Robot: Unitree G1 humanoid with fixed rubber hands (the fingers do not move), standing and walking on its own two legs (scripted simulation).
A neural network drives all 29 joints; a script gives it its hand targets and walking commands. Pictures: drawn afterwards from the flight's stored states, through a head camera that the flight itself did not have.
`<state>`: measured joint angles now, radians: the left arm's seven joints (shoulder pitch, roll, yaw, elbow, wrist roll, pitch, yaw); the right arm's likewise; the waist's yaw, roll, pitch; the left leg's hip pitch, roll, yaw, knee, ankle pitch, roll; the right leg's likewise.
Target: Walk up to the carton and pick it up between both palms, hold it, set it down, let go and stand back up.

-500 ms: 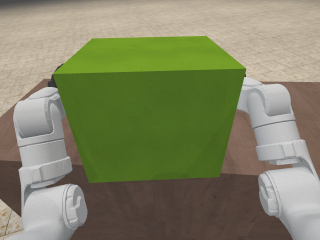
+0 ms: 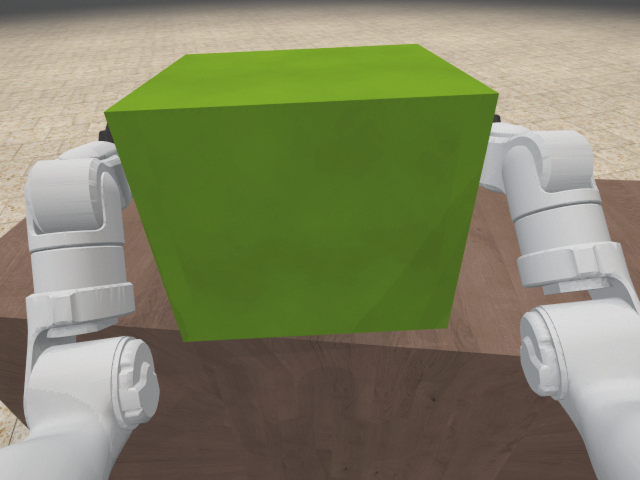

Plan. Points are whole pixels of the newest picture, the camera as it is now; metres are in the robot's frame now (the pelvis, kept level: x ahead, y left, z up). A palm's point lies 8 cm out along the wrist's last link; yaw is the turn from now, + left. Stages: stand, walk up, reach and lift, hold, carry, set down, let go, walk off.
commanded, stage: hold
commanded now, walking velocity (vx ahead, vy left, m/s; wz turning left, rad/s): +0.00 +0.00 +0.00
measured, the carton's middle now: (308, 182) +0.38 +0.02 +0.25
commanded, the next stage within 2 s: none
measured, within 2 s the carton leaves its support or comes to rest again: neither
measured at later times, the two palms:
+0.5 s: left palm (134, 174) +0.36 +0.21 +0.28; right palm (476, 156) +0.39 -0.17 +0.28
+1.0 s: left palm (104, 164) +0.33 +0.21 +0.31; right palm (486, 146) +0.36 -0.17 +0.30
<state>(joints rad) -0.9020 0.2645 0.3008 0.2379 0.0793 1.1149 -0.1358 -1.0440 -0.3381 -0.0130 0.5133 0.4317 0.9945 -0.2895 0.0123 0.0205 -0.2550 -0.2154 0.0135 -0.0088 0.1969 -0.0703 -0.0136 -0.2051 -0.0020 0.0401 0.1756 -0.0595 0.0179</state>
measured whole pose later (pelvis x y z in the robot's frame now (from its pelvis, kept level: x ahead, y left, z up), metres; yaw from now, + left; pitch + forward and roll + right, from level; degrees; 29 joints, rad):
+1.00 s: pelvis -0.01 +0.00 +0.00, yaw +0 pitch +4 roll +0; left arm -0.92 0.28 0.29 0.30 0.05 1.10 -0.12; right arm -1.06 -0.35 0.00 0.54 0.46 1.01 -0.30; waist 0.04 0.03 -0.27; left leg -0.24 0.01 -0.02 0.27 -0.09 -0.02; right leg -0.24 0.01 0.05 0.27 -0.10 0.01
